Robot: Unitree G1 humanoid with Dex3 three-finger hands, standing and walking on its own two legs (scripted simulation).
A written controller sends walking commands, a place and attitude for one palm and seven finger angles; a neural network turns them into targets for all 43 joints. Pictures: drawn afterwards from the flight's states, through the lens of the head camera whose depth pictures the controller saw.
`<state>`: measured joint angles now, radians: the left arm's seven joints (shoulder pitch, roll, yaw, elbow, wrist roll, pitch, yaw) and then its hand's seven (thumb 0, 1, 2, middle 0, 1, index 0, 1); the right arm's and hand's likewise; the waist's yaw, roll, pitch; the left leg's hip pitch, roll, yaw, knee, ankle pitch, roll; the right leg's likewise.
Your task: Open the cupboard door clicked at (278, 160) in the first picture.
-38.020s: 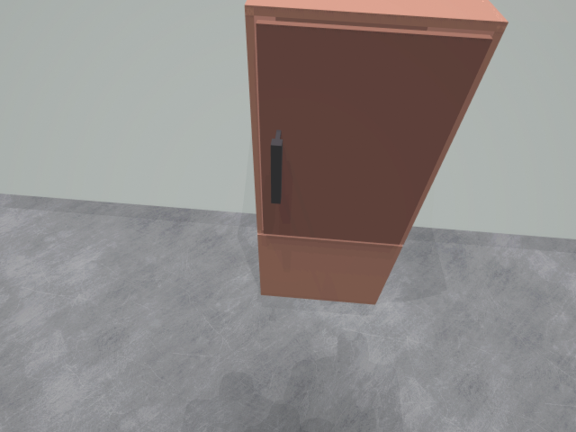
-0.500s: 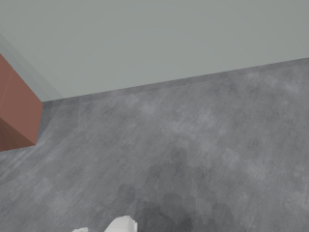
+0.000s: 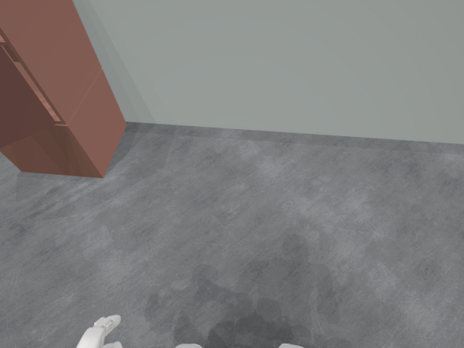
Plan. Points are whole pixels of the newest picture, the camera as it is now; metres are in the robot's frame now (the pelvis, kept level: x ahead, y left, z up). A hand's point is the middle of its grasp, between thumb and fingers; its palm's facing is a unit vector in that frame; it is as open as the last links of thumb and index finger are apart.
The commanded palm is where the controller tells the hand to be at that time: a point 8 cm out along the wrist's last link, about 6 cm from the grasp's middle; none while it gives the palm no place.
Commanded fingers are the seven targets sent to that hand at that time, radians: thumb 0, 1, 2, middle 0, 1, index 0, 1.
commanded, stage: turn to face it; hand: left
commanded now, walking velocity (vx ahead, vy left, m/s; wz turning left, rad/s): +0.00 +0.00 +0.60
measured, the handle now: out of the picture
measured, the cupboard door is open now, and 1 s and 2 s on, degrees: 43 43 43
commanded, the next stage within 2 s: take the last steps up to it in 1.02 s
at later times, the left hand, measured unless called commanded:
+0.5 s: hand out of the picture -0.01 +0.22 -0.19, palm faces +0.35 -0.90 -0.24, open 7.4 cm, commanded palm none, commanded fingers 0.00 0.90 0.90 -0.20 -0.30 -0.20 -0.30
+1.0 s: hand out of the picture +0.04 +0.16 -0.14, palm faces +0.52 -0.81 -0.27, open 7.4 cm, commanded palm none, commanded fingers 0.00 0.90 0.90 -0.20 -0.30 -0.20 -0.30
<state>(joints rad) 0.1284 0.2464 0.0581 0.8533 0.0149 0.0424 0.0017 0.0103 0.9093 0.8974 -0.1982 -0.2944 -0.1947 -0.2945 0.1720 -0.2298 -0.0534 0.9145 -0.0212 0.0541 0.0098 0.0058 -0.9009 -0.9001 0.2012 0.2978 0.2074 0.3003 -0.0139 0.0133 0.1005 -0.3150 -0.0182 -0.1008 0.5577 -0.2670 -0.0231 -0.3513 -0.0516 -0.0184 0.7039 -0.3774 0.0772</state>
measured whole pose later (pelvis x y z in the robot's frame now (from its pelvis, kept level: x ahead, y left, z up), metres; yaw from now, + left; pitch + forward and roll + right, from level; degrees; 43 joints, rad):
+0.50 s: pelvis +0.01 +0.00 -0.01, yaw +19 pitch +1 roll +1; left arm 0.22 0.26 0.07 0.92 0.02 0.07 0.01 0.01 0.91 0.90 -0.20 -0.29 -0.20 -0.29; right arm 0.10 -0.23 -0.05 0.89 -0.02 0.03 0.02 0.01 -0.91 -0.90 0.20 0.30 0.20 0.30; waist 0.01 -0.07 0.11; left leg -0.32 -0.02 0.06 0.65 -0.34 0.04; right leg -0.38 -0.14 -0.12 1.01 -0.57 0.07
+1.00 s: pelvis +0.06 -0.05 +0.01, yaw +33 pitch +0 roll +2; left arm 0.17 0.16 0.02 0.89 0.02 0.01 0.02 0.01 0.91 0.90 -0.20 -0.29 -0.20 -0.29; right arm 0.18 -0.25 -0.08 0.97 -0.01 0.08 0.01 0.01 -0.91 -0.90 0.20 0.30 0.20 0.30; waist -0.03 0.04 0.10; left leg -0.47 -0.04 -0.04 1.14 -0.46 -0.04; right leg -0.22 -0.06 -0.11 0.53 -0.32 -0.03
